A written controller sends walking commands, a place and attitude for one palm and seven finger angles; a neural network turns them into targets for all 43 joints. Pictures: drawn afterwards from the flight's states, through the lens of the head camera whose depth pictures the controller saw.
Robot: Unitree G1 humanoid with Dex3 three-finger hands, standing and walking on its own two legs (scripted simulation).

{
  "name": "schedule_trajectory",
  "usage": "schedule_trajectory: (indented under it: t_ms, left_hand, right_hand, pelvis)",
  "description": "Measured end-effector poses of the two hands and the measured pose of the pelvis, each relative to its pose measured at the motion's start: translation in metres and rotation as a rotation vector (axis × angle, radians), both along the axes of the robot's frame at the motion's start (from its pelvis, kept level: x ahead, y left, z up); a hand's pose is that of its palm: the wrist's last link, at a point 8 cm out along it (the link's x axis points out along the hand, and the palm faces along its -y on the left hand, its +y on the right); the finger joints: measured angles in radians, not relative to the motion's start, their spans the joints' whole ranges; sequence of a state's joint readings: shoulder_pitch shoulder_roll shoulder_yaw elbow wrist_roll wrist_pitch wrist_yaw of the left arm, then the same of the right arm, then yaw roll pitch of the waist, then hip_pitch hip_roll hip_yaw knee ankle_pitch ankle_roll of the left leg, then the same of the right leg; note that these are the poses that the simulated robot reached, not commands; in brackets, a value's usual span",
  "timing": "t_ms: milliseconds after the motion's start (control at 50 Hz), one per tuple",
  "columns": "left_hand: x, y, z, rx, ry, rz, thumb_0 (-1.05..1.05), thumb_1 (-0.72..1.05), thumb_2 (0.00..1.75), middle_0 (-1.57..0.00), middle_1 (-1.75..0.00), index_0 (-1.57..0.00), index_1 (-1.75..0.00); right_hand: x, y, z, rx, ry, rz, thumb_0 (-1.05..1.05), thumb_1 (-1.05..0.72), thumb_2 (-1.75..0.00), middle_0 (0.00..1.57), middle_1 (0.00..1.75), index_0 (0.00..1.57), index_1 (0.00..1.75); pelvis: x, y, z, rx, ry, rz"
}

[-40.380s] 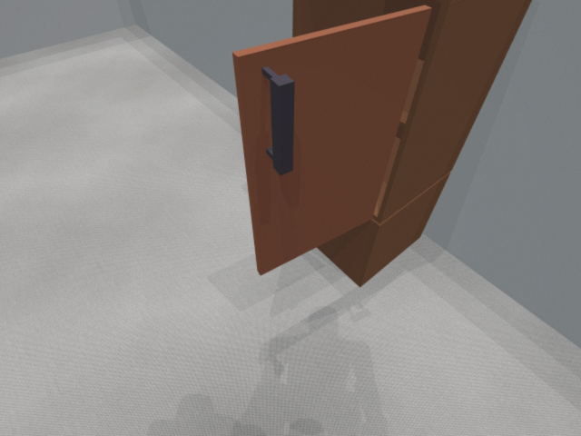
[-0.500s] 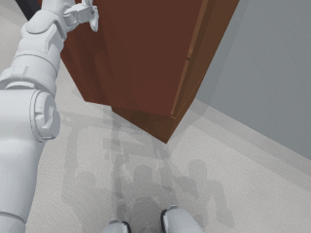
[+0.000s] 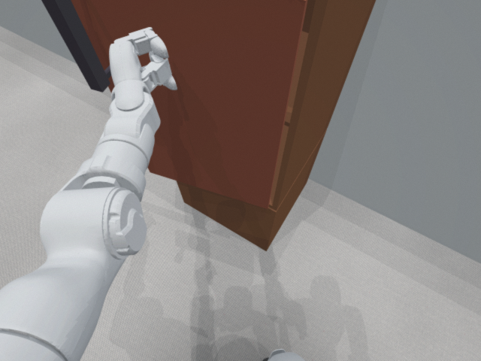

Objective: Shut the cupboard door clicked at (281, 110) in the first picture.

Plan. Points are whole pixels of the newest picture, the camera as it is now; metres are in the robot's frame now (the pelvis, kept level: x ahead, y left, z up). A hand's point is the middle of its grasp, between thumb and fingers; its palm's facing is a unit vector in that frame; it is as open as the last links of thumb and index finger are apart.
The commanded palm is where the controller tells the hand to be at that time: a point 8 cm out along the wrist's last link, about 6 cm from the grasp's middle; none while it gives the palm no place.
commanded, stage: pull the fist back off the door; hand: left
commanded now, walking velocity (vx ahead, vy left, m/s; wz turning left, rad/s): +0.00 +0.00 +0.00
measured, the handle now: (87, 38) +0.65 +0.17 +0.16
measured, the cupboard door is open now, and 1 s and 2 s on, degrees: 13 13 13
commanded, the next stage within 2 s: draw the hand back to the body in 0.44 s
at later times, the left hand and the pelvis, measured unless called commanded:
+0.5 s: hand (166, 98) +0.46 +0.04 +0.17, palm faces +0.09 -0.99 -0.05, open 3.1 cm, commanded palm +0.45 +0.10 +0.17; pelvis -0.03 +0.00 +0.01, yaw +2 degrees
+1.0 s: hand (79, 165) +0.36 +0.14 +0.18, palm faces +0.14 -0.99 -0.01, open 3.1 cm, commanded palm +0.31 +0.18 +0.18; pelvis -0.03 +0.01 +0.02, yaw +0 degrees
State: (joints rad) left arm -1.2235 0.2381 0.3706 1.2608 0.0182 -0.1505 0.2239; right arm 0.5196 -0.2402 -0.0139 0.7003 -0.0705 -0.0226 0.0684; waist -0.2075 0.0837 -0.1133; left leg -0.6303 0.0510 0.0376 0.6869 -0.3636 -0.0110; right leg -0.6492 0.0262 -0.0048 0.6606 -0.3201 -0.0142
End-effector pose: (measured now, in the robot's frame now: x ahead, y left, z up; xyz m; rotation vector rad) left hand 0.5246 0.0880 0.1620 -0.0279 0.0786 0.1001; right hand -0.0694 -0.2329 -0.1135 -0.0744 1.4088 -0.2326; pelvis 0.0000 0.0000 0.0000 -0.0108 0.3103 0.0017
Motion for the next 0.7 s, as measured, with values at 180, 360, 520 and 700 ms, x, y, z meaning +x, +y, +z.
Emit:
schedule_trajectory:
  t_ms: [180, 360, 520, 700]
  left_hand:
    - [-0.042, 0.021, 0.011, 0.095, -0.090, 0.021, 0.02, 0.90, 0.90, -1.30, -1.50, -1.29, -1.50]
    - [-0.086, 0.012, -0.002, 0.022, -0.091, -0.013, 0.02, 0.90, 0.90, -1.30, -1.50, -1.29, -1.50]
    - [-0.084, 0.002, 0.013, 0.074, -0.042, -0.001, 0.02, 0.90, 0.90, -1.30, -1.50, -1.30, -1.50]
    - [-0.086, 0.036, 0.014, 0.028, -0.142, 0.045, 0.02, 0.90, 0.90, -1.30, -1.49, -1.29, -1.50]
  right_hand:
    - [0.063, -0.027, 0.001, -0.036, -0.173, 0.072, 0.01, -0.91, -0.90, 0.20, 0.30, 0.20, 0.30]
    - [0.117, -0.034, 0.009, -0.089, -0.332, 0.142, 0.01, -0.91, -0.90, 0.20, 0.30, 0.20, 0.30]
    - [0.117, -0.018, 0.007, -0.064, -0.382, 0.137, 0.01, -0.91, -0.90, 0.20, 0.30, 0.20, 0.30]
    - [0.056, -0.011, -0.001, -0.045, -0.264, 0.079, 0.01, -0.91, -0.90, 0.20, 0.30, 0.20, 0.30]
  pelvis:
    - [0.001, -0.004, 0.005, 0.006, -0.081, 0.011]
    - [-0.016, -0.004, 0.008, 0.007, -0.150, 0.036]
    - [-0.029, -0.003, 0.006, 0.016, -0.157, 0.035]
    - [-0.031, 0.002, 0.006, 0.018, -0.142, -0.001]
